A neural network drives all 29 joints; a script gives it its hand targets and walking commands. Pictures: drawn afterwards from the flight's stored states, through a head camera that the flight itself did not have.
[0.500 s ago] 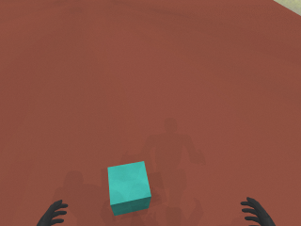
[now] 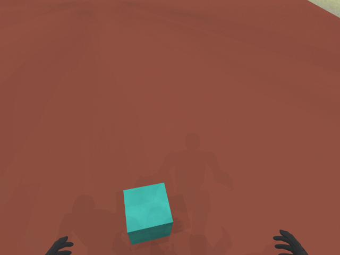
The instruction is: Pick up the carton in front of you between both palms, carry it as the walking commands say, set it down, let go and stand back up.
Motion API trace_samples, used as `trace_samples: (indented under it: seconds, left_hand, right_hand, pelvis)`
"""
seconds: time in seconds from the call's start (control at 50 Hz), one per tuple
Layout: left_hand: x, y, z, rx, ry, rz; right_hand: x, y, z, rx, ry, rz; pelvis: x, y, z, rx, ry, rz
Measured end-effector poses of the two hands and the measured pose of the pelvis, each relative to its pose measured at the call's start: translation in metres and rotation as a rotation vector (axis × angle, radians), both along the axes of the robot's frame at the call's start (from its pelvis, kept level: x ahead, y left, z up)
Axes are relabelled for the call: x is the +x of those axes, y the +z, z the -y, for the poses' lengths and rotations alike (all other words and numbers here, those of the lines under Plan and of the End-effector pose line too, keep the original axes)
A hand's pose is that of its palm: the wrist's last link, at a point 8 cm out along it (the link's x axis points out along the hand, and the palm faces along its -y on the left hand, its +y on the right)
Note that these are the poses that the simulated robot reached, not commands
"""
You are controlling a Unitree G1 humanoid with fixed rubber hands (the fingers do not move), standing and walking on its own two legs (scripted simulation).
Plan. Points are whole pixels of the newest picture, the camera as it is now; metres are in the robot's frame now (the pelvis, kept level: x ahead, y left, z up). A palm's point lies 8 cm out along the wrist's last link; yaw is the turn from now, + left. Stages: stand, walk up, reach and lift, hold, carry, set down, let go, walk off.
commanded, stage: stand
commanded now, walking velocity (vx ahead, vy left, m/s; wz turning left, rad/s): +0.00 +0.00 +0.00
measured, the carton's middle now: (147, 214) +0.41 +0.09 -0.65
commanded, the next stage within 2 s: none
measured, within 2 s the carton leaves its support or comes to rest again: neither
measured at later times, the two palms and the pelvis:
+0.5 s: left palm out of the picture +0.08 +0.30 -0.11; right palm out of the picture +0.09 -0.32 -0.08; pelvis -0.01 +0.00 +0.00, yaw +0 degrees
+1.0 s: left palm out of the picture +0.07 +0.30 -0.11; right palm out of the picture +0.08 -0.32 -0.08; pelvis -0.02 -0.01 +0.01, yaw +0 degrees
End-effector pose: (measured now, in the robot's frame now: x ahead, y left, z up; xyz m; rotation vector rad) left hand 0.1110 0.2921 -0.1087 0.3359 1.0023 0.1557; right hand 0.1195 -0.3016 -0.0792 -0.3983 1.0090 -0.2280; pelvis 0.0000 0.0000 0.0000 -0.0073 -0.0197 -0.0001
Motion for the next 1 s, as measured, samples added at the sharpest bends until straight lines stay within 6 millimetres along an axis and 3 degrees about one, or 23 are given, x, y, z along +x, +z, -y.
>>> trace_samples:
  seconds: [0.42,1.0]
  left_hand:
    - [-0.029,0.0,-0.006,0.018,0.027,-0.06]
    - [-0.043,0.0,-0.009,0.032,0.031,-0.106]
  right_hand:
    - [-0.023,-0.003,0.012,0.0,-0.026,-0.051]
    - [-0.04,-0.005,0.022,-0.003,-0.038,-0.096]
  pelvis:
    - [-0.013,0.004,0.003,0.0,0.001,0.018]
    - [-0.02,0.006,0.007,-0.001,0.002,0.026]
